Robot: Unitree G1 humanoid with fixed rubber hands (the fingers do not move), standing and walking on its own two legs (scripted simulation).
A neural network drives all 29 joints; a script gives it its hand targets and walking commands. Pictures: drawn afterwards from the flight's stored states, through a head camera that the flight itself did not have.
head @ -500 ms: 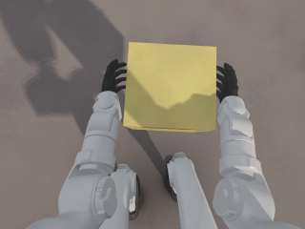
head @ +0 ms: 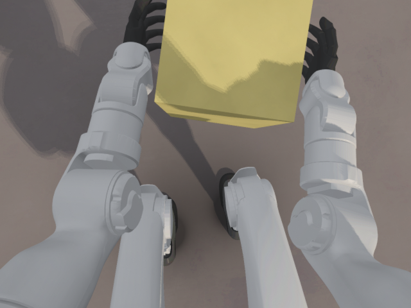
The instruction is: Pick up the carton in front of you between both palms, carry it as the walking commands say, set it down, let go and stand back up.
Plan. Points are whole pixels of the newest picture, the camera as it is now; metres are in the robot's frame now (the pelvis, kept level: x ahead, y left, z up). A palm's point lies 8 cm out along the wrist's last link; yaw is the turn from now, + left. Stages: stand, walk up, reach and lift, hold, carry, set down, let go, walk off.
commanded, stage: set down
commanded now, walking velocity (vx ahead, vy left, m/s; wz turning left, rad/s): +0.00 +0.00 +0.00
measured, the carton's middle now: (224, 67) +0.51 -0.11 -0.19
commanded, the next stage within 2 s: none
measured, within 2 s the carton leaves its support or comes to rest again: rests again in 0.98 s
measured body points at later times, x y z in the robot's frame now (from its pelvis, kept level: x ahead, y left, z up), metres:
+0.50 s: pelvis +0.00 +0.00 -0.08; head +0.38 -0.03 +0.15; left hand +0.60 +0.01 -0.26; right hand +0.50 -0.28 -0.25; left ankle +0.08 +0.11 -0.44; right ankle +0.13 -0.12 -0.44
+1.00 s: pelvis +0.00 +0.02 -0.10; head +0.37 -0.01 +0.14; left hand +0.59 +0.03 -0.27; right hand +0.50 -0.26 -0.26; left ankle +0.08 +0.11 -0.44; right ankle +0.13 -0.12 -0.44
